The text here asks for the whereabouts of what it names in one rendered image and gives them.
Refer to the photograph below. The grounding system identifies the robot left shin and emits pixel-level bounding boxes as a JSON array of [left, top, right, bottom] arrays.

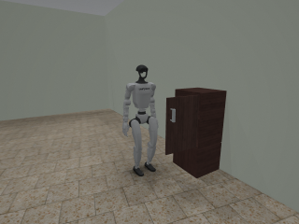
[[147, 146, 156, 165]]

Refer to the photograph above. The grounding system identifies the right robot upper arm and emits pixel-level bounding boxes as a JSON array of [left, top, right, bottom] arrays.
[[124, 83, 135, 105]]

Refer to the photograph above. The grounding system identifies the right robot hand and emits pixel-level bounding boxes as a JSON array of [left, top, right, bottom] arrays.
[[122, 122, 130, 137]]

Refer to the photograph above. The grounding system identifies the robot left forearm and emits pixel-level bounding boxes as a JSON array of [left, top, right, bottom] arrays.
[[149, 102, 157, 118]]

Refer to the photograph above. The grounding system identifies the cupboard door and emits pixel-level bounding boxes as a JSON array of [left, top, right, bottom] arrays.
[[165, 95, 200, 155]]

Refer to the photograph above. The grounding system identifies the left robot upper arm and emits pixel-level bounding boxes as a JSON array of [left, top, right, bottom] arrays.
[[149, 82, 156, 103]]

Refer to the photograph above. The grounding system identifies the humanoid robot torso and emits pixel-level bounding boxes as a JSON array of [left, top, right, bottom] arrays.
[[132, 81, 151, 124]]

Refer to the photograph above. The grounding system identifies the handle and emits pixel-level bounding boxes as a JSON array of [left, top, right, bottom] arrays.
[[170, 108, 176, 122]]

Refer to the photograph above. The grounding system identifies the robot right forearm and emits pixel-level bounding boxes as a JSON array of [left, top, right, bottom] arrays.
[[122, 100, 129, 122]]

